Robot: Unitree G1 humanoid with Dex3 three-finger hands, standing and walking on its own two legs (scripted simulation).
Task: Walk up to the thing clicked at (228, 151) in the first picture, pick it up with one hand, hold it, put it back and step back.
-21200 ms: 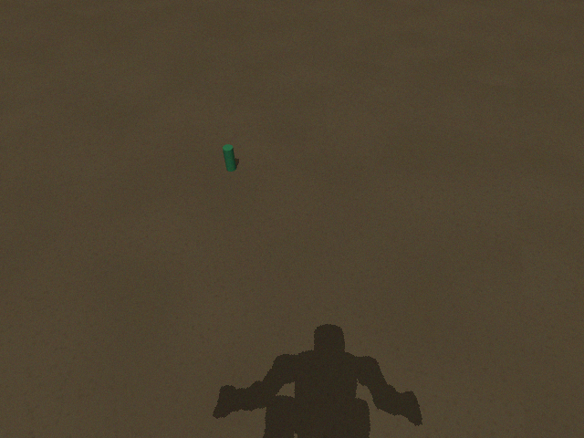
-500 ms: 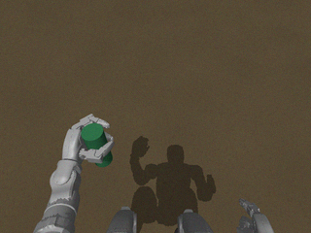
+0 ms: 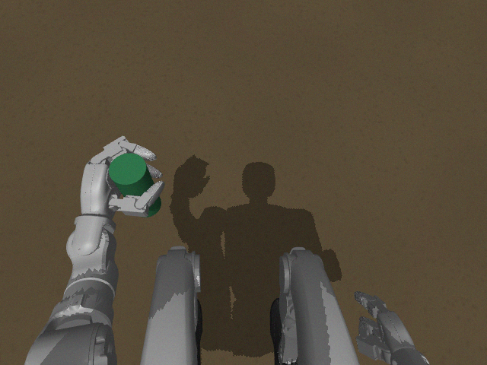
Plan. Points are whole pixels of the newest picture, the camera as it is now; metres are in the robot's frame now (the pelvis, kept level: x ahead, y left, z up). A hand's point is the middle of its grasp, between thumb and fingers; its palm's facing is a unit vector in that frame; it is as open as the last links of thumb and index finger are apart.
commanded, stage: crouch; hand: left
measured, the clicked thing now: (138, 188) +0.39 +0.19 -0.06
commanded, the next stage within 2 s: lower in 1.00 s
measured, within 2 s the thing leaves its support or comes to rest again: neither
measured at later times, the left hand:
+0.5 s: hand (160, 202) +0.41 +0.18 -0.19, palm faces -0.01 -1.00 -0.02, open 7.5 cm
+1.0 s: hand (165, 207) +0.42 +0.18 -0.26, palm faces -0.03 -1.00 -0.01, open 7.5 cm
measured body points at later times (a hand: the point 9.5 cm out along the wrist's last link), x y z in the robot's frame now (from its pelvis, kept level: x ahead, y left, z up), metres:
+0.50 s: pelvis -0.03 -0.01 -0.15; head +0.17 +0.04 +0.26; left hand +0.40 +0.24 -0.19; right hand +0.08 -0.28 -0.27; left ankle +0.08 +0.13 -0.45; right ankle +0.07 -0.13 -0.45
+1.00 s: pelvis -0.02 +0.00 -0.19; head +0.19 +0.07 +0.20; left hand +0.41 +0.24 -0.26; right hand +0.10 -0.28 -0.29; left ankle +0.08 +0.13 -0.45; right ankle +0.07 -0.13 -0.45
